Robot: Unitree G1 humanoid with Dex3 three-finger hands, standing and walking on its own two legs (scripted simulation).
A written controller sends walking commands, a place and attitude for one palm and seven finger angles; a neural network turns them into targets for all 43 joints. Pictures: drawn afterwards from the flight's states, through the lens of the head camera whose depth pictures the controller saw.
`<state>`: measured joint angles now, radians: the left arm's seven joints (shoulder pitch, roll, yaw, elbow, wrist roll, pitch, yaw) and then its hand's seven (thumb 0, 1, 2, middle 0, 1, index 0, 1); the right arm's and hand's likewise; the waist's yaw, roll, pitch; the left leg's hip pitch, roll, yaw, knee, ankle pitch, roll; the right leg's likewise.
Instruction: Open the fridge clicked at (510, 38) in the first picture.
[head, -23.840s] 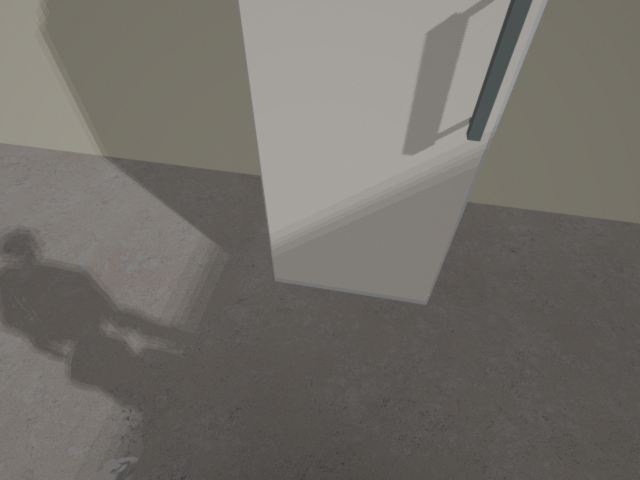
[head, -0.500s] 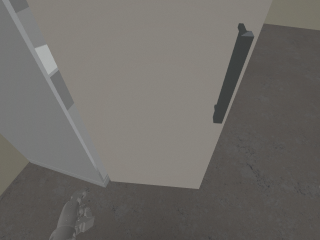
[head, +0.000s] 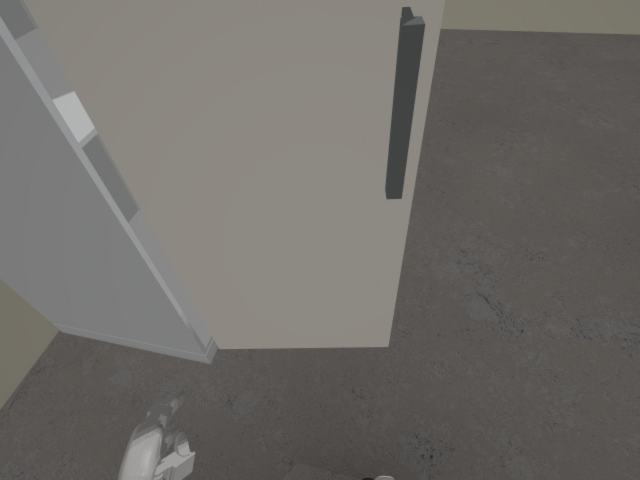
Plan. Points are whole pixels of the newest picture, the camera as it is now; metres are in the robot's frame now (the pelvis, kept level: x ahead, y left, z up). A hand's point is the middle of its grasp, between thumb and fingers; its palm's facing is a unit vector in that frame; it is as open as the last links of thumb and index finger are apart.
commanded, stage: step back with the hand held close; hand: right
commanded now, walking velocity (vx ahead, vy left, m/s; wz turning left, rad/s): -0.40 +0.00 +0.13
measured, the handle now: (399, 114) +0.58 -0.08 +0.16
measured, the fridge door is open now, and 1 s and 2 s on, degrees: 78 78 78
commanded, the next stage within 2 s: stop stepping back and stand still in 0.28 s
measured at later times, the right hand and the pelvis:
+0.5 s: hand out of the picture +0.14 -0.23 +0.18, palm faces +0.20 +0.86 -0.46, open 7.4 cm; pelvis -0.10 -0.01 +0.01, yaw +8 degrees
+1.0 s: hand out of the picture +0.07 -0.25 +0.18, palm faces +0.36 +0.80 -0.48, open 7.4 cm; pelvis -0.16 -0.01 -0.01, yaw +4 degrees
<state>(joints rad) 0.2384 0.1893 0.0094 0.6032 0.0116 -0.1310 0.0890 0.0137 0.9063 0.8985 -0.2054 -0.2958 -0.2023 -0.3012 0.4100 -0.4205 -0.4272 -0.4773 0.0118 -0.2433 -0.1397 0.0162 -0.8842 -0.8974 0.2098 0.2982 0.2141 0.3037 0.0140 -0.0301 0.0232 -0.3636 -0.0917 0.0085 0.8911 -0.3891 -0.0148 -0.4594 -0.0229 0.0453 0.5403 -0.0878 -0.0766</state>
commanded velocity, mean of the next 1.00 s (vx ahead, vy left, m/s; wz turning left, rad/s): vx -0.02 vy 0.01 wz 0.02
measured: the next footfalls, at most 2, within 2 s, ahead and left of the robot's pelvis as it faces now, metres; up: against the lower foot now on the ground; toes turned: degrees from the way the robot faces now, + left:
left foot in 0.16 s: -0.11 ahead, +0.12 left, +0.00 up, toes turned +4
right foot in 0.26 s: +0.09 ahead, -0.07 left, +0.00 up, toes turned +4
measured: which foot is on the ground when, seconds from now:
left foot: up 0.00-0.14, down 0.16-0.30, up 0.32-0.54, down 0.56-1.00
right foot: down 0.00-0.16, up 0.18-0.24, down 0.26-0.56, up 0.58-0.78, down 0.80-0.98, up 1.00-1.00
